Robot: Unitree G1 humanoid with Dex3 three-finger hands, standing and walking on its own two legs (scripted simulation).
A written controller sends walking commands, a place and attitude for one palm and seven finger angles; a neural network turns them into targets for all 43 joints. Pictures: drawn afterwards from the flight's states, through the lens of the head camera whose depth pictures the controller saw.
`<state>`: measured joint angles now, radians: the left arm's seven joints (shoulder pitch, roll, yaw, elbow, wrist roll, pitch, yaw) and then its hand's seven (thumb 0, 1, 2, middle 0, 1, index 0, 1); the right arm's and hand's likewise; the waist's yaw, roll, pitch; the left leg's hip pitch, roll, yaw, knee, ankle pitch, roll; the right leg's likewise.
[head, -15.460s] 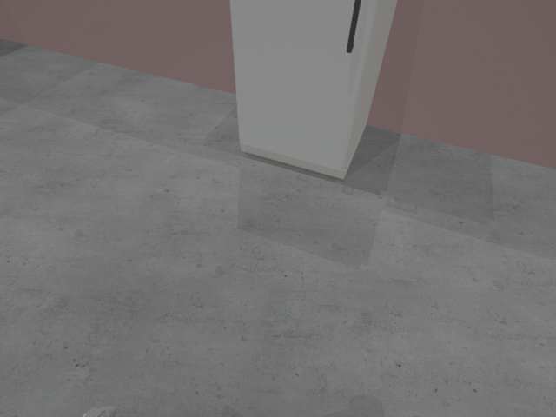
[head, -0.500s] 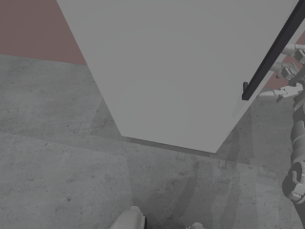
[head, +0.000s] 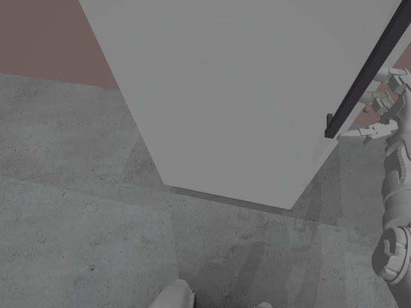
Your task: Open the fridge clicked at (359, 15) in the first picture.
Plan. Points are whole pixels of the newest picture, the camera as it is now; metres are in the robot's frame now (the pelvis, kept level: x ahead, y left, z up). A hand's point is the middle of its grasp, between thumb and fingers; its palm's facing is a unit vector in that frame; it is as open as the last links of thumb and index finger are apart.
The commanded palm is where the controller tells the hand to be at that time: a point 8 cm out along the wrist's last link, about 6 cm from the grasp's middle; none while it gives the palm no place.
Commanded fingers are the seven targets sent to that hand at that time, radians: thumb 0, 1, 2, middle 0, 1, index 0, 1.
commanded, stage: slide the fingers in behind the handle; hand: right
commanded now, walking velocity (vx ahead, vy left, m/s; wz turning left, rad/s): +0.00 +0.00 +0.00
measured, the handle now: (361, 73) +0.54 -0.18 +0.15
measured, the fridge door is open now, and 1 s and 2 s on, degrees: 0 0 0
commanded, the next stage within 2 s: grip the handle and tug to test in 1.36 s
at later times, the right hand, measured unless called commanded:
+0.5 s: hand (355, 109) +0.49 -0.19 +0.10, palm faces +0.06 +1.00 +0.01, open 13.9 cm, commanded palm +0.46 -0.23 +0.11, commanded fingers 0.00 0.50 -0.30 0.30 1.20 0.30 1.20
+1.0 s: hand (345, 108) +0.49 -0.17 +0.10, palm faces +0.05 +1.00 +0.01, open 13.9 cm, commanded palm +0.46 -0.22 +0.11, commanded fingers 0.00 0.50 -0.30 0.30 1.20 0.30 1.20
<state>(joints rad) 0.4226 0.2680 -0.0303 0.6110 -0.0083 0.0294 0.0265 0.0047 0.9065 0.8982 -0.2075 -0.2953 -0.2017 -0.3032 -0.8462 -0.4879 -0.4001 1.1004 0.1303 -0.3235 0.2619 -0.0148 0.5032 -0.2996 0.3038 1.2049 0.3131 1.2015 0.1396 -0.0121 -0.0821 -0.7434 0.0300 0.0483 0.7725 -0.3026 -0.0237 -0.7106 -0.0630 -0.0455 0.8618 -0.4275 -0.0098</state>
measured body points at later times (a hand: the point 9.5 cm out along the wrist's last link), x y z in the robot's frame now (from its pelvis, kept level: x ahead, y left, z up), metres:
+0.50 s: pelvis +0.01 +0.00 +0.00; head +0.10 -0.01 +0.44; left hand +0.05 +0.27 -0.11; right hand +0.48 -0.24 +0.10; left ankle +0.04 +0.14 -0.70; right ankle -0.01 -0.11 -0.70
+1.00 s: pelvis +0.00 +0.01 +0.00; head +0.09 +0.00 +0.44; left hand +0.03 +0.27 -0.11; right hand +0.48 -0.23 +0.10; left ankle +0.04 +0.14 -0.70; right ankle -0.01 -0.11 -0.70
